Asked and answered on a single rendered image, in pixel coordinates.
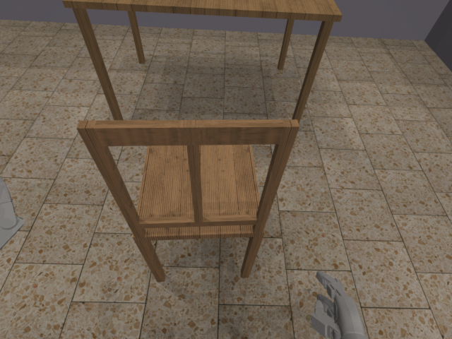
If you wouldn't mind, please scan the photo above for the table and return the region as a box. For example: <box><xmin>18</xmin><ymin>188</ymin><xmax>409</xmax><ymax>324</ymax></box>
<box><xmin>62</xmin><ymin>0</ymin><xmax>343</xmax><ymax>123</ymax></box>

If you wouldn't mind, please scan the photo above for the robot left hand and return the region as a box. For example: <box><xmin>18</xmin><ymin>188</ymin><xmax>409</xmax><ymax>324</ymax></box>
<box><xmin>0</xmin><ymin>176</ymin><xmax>24</xmax><ymax>250</ymax></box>

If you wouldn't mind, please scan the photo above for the chair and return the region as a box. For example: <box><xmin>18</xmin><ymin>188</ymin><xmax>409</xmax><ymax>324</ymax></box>
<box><xmin>77</xmin><ymin>119</ymin><xmax>299</xmax><ymax>282</ymax></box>

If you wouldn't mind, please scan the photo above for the robot right hand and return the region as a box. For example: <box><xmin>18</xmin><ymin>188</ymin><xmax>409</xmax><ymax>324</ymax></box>
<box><xmin>311</xmin><ymin>271</ymin><xmax>365</xmax><ymax>339</ymax></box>

